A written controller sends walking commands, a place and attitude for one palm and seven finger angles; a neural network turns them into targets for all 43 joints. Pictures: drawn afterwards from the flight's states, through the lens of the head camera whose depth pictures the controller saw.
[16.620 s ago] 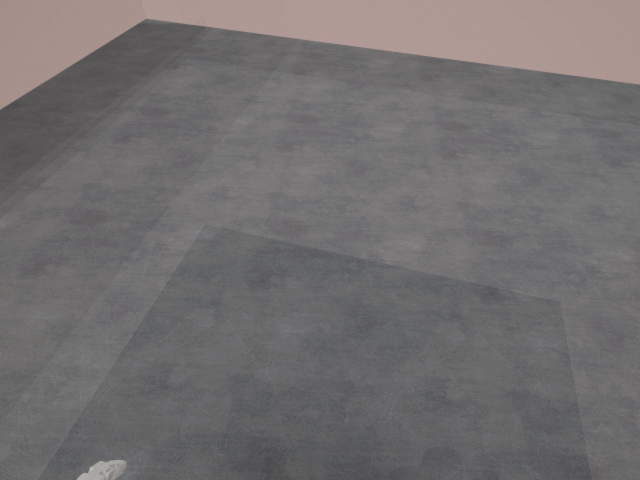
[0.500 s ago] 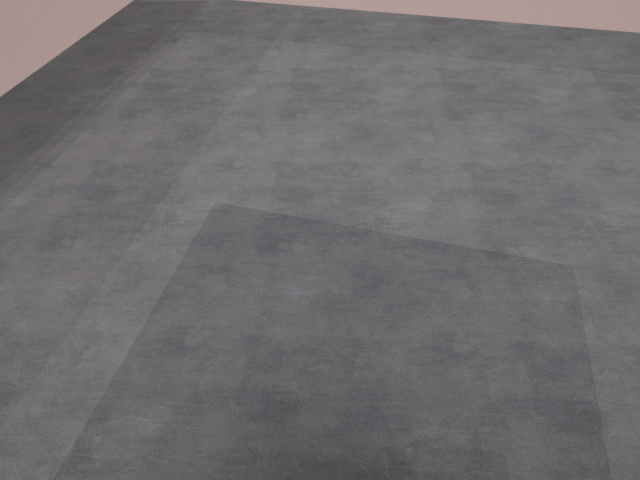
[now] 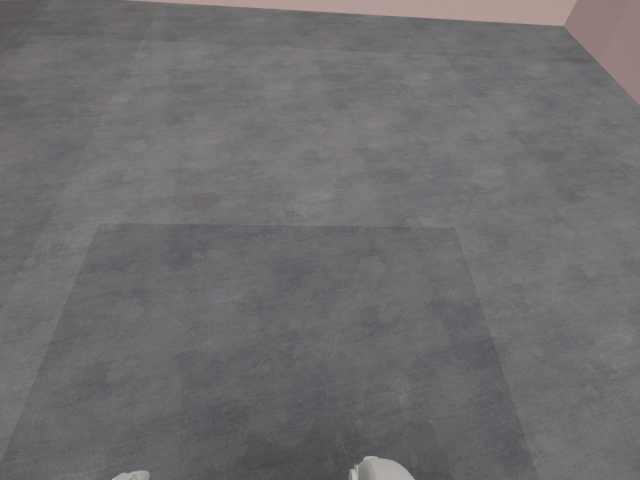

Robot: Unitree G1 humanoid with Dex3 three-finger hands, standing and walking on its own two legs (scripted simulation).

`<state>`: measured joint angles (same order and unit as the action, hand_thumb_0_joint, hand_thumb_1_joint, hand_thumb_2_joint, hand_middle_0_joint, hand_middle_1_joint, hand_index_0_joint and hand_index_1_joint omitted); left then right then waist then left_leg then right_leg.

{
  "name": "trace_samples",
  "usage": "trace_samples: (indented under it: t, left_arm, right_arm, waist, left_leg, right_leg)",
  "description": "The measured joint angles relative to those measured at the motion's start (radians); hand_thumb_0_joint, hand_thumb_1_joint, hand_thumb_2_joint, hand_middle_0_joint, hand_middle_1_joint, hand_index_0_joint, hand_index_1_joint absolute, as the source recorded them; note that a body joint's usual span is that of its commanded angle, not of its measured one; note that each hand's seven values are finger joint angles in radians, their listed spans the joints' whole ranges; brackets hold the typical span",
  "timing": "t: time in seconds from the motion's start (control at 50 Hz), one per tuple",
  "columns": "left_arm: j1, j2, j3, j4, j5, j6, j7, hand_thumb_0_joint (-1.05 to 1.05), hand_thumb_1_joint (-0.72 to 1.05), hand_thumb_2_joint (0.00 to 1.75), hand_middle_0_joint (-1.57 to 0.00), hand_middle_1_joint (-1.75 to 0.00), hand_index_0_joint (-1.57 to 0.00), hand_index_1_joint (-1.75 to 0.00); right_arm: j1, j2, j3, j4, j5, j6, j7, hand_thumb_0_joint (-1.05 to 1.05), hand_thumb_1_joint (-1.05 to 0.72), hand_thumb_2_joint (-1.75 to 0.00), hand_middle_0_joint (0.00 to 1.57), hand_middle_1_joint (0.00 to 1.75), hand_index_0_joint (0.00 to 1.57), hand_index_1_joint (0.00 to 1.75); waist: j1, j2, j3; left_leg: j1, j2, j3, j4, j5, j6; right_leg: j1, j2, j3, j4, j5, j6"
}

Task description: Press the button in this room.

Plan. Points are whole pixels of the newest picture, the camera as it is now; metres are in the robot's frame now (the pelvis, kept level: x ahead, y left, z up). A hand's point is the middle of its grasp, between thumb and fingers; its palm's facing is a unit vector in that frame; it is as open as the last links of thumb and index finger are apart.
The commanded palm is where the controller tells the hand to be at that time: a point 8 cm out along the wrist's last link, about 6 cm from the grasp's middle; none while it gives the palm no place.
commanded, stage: turn or walk to find it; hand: left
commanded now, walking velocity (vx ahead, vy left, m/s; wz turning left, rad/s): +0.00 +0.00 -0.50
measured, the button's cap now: out of the picture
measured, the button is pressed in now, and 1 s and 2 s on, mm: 0 0 0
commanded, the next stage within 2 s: none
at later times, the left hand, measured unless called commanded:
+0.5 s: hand out of the picture +0.12 +0.12 -0.15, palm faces -0.23 -0.94 -0.24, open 7.4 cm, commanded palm none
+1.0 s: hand (214, 475) +0.15 +0.15 -0.16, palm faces -0.44 -0.87 -0.23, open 7.4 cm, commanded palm none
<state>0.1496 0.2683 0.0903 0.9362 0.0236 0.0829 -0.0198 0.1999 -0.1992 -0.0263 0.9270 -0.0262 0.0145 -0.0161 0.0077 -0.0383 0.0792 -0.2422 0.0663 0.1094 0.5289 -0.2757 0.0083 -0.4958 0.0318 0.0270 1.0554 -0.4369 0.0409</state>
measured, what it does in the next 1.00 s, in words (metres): steps on the spot, turning right: right foot, then left foot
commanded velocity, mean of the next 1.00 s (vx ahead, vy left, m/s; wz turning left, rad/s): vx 0.00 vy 0.00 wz -0.50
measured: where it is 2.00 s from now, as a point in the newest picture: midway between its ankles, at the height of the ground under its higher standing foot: outside the picture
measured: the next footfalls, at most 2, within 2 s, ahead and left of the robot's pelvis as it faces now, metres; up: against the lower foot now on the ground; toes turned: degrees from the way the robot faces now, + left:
right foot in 0.28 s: +0.01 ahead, -0.15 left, +0.00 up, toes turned -15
left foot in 0.70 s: +0.07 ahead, +0.08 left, +0.00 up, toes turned -17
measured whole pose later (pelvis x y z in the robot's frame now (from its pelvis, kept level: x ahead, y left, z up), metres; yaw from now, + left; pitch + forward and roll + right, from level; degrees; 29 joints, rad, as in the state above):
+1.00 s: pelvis -0.03 +0.00 +0.00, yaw -31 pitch -1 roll -1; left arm 0.17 0.26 0.09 0.95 0.02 0.09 -0.02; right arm 0.20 -0.17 -0.04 0.93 -0.03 0.01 -0.01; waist 0.01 -0.01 0.08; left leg -0.21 0.12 0.20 0.49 -0.27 0.00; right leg -0.43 -0.05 -0.03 0.98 -0.45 0.07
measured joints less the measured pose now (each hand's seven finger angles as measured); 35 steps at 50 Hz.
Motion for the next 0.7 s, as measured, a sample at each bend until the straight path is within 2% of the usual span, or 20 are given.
trace_samples:
  t: [0.06, 0.12, 0.22, 0.26, 0.28, 0.3, 0.34, 0.38, 0.42, 0.5, 0.56, 0.64, 0.68, 0.7]
  left_arm:
    - [0.003, -0.001, 0.002, -0.01, -0.002, -0.004, -0.005, 0.0, 0.9, 0.9, -0.2, -0.3, -0.2, -0.3]
    - [-0.001, -0.007, -0.002, -0.012, -0.004, 0.0, -0.005, 0.0, 0.91, 0.9, -0.2, -0.3, -0.2, -0.3]
    - [-0.022, -0.028, -0.015, -0.015, -0.006, -0.007, -0.005, 0.0, 0.91, 0.9, -0.2, -0.3, -0.2, -0.3]
    - [-0.027, -0.034, -0.022, -0.023, -0.007, -0.022, -0.005, 0.0, 0.91, 0.9, -0.2, -0.3, -0.2, -0.3]
    - [-0.029, -0.038, -0.026, -0.025, -0.004, -0.036, -0.002, 0.0, 0.91, 0.9, -0.2, -0.3, -0.2, -0.3]
    - [-0.035, -0.049, -0.031, -0.023, -0.005, -0.046, 0.003, 0.0, 0.9, 0.9, -0.2, -0.3, -0.2, -0.3]
    - [-0.036, -0.069, -0.038, -0.025, -0.008, -0.055, 0.012, 0.0, 0.9, 0.9, -0.2, -0.3, -0.2, -0.3]
    - [-0.028, -0.082, -0.04, -0.027, -0.008, -0.052, 0.019, 0.0, 0.9, 0.9, -0.2, -0.3, -0.2, -0.3]
    - [-0.019, -0.089, -0.042, -0.021, -0.008, -0.046, 0.023, 0.0, 0.9, 0.9, -0.2, -0.3, -0.2, -0.3]
    - [0.001, -0.089, -0.044, -0.009, -0.007, -0.046, 0.021, 0.0, 0.9, 0.9, -0.2, -0.3, -0.2, -0.3]
    - [0.017, -0.083, -0.041, -0.003, -0.004, -0.045, 0.02, 0.0, 0.9, 0.9, -0.2, -0.3, -0.2, -0.3]
    - [0.034, -0.064, -0.032, 0.007, -0.001, -0.038, 0.02, 0.0, 0.9, 0.9, -0.2, -0.3, -0.2, -0.3]
    - [0.041, -0.05, -0.026, 0.013, -0.004, -0.031, 0.02, 0.0, 0.9, 0.9, -0.2, -0.3, -0.2, -0.3]
    - [0.045, -0.043, -0.023, 0.015, -0.008, -0.026, 0.021, 0.0, 0.9, 0.9, -0.2, -0.3, -0.2, -0.3]
  right_arm:
    - [0.015, 0.012, -0.002, 0.009, -0.001, -0.003, 0.002, 0.01, -0.91, -0.9, 0.2, 0.3, 0.2, 0.3]
    - [0.026, 0.019, -0.008, 0.016, -0.001, -0.008, 0.005, 0.01, -0.9, -0.9, 0.21, 0.3, 0.2, 0.3]
    - [0.035, 0.011, -0.023, 0.03, -0.002, -0.004, 0.014, 0.01, -0.9, -0.9, 0.21, 0.3, 0.2, 0.3]
    - [0.046, 0.0, -0.029, 0.034, 0.001, 0.0, 0.018, 0.01, -0.9, -0.9, 0.21, 0.3, 0.2, 0.3]
    - [0.05, -0.008, -0.032, 0.035, 0.004, 0.005, 0.019, 0.01, -0.9, -0.9, 0.21, 0.3, 0.2, 0.3]
    - [0.046, -0.022, -0.036, 0.038, 0.006, 0.016, 0.017, 0.01, -0.9, -0.9, 0.21, 0.3, 0.2, 0.3]
    - [0.034, -0.041, -0.041, 0.046, 0.009, 0.043, 0.006, 0.01, -0.91, -0.9, 0.21, 0.3, 0.2, 0.3]
    - [0.019, -0.051, -0.043, 0.049, 0.007, 0.055, 0.002, 0.01, -0.91, -0.9, 0.2, 0.3, 0.2, 0.3]
    - [0.007, -0.056, -0.043, 0.044, 0.005, 0.052, 0.002, 0.01, -0.91, -0.9, 0.2, 0.3, 0.2, 0.3]
    - [-0.015, -0.057, -0.041, 0.026, 0.005, 0.044, 0.003, 0.01, -0.91, -0.9, 0.2, 0.3, 0.2, 0.3]
    - [-0.035, -0.054, -0.037, 0.015, 0.007, 0.04, 0.002, 0.01, -0.91, -0.9, 0.2, 0.3, 0.19, 0.3]
    - [-0.063, -0.042, -0.029, -0.004, 0.015, 0.029, -0.001, 0.01, -0.91, -0.9, 0.2, 0.3, 0.19, 0.3]
    - [-0.069, -0.034, -0.022, -0.015, 0.018, 0.015, -0.004, 0.01, -0.91, -0.9, 0.2, 0.3, 0.2, 0.3]
    - [-0.067, -0.031, -0.019, -0.021, 0.019, 0.005, -0.005, 0.01, -0.91, -0.9, 0.2, 0.3, 0.2, 0.3]
  waist:
    - [0.001, 0.014, -0.002]
    - [-0.006, 0.026, 0.002]
    - [-0.026, 0.053, 0.014]
    - [-0.029, 0.061, 0.014]
    - [-0.029, 0.069, 0.014]
    - [-0.035, 0.088, 0.023]
    - [-0.036, 0.101, 0.03]
    - [-0.029, 0.097, 0.033]
    - [-0.027, 0.087, 0.032]
    - [-0.019, 0.067, 0.022]
    - [-0.006, 0.053, 0.015]
    - [0.013, 0.029, 0.006]
    - [0.017, 0.018, -0.001]
    - [0.016, 0.014, -0.007]
  left_leg:
    - [0.021, 0.02, 0.032, -0.041, 0.019, -0.001]
    - [0.03, 0.039, 0.064, -0.049, 0.021, -0.008]
    - [0.017, 0.083, 0.115, 0.004, -0.007, -0.033]
    - [-0.005, 0.103, 0.132, 0.064, -0.036, -0.052]
    - [-0.029, 0.116, 0.128, 0.119, -0.059, -0.057]
    - [-0.064, 0.122, 0.088, 0.202, -0.13, -0.062]
    - [-0.138, 0.089, 0.003, 0.379, -0.224, -0.064]
    - [-0.194, 0.058, -0.041, 0.503, -0.212, -0.067]
    - [-0.223, 0.043, -0.056, 0.544, -0.172, -0.075]
    - [-0.235, 0.025, -0.07, 0.518, -0.133, -0.087]
    - [-0.211, 0.012, -0.076, 0.446, -0.137, -0.087]
    - [-0.138, -0.012, -0.076, 0.27, -0.145, -0.076]
    - [-0.074, -0.024, -0.068, 0.125, -0.084, -0.068]
    - [-0.043, -0.025, -0.064, 0.046, -0.023, -0.051]
  right_leg:
    - [-0.004, -0.032, -0.033, 0.053, 0.012, 0.019]
    - [0.035, -0.061, -0.055, -0.015, -0.007, 0.029]
    - [0.143, -0.075, -0.09, -0.257, -0.014, 0.016]
    - [0.213, -0.071, -0.106, -0.423, 0.097, 0.001]
    - [0.226, -0.065, -0.106, -0.463, 0.16, -0.022]
    - [0.218, -0.052, -0.11, -0.443, 0.152, -0.043]
    - [0.21, -0.042, -0.102, -0.424, 0.114, -0.069]
    - [0.217, -0.037, -0.082, -0.451, 0.118, -0.076]
    - [0.227, -0.032, -0.063, -0.487, 0.145, -0.075]
    - [0.233, -0.02, -0.033, -0.53, 0.178, -0.079]
    - [0.227, -0.008, -0.009, -0.542, 0.192, -0.077]
    - [0.204, 0.007, 0.029, -0.531, 0.199, -0.064]
    - [0.186, 0.015, 0.047, -0.506, 0.193, -0.051]
    - [0.17, 0.022, 0.054, -0.482, 0.184, -0.043]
